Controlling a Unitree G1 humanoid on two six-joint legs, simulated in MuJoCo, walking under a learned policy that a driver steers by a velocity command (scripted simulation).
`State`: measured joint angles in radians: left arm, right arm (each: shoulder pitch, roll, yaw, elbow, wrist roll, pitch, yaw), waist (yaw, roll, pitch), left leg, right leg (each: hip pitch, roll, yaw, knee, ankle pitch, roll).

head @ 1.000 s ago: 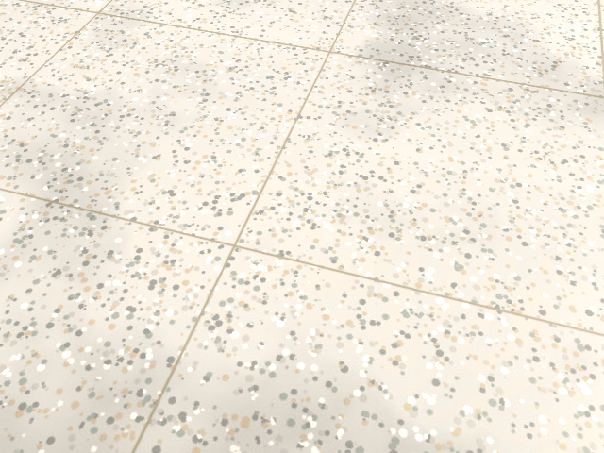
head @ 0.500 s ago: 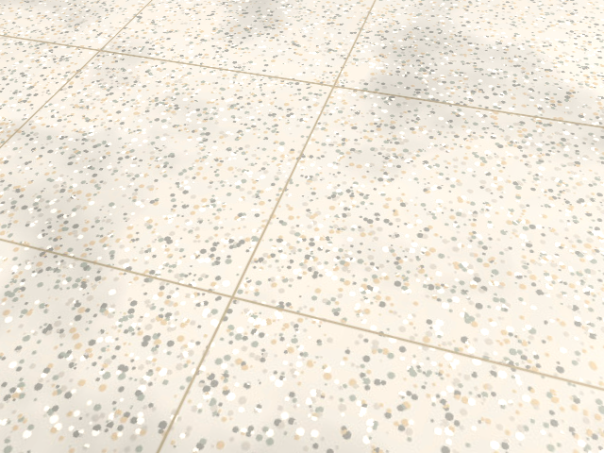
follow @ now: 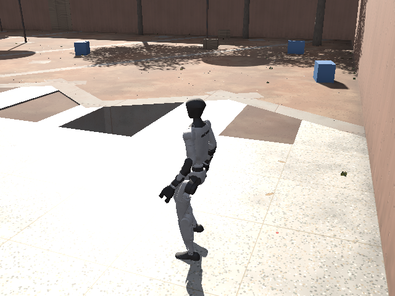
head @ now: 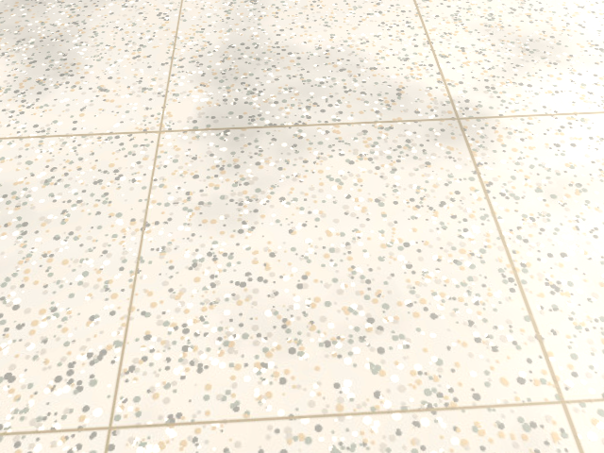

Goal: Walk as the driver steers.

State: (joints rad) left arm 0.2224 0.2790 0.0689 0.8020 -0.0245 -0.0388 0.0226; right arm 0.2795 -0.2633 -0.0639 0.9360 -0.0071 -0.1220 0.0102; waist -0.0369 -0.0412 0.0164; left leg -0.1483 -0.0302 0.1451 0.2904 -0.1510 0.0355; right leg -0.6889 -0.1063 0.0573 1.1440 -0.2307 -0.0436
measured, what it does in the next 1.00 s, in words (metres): walks ahead, turning right: right foot, then left foot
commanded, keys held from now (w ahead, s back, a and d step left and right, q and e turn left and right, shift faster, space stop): w+e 0.36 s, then w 0.64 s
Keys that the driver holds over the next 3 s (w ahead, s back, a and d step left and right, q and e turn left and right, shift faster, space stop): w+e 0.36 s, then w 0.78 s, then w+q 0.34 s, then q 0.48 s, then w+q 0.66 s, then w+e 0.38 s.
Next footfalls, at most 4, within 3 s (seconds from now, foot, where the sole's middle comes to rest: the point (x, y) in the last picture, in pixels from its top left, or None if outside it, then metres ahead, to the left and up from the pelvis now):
0.26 right None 0.29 -0.18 -0.78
0.82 left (344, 381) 0.67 -0.08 -0.78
1.36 right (457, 302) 0.87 -0.40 -0.78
1.82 left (361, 241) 1.09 -0.17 -0.78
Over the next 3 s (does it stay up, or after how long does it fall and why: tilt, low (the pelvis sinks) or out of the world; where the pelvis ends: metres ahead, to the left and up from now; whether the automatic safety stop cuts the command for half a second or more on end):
stays up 1.29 -0.08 0.00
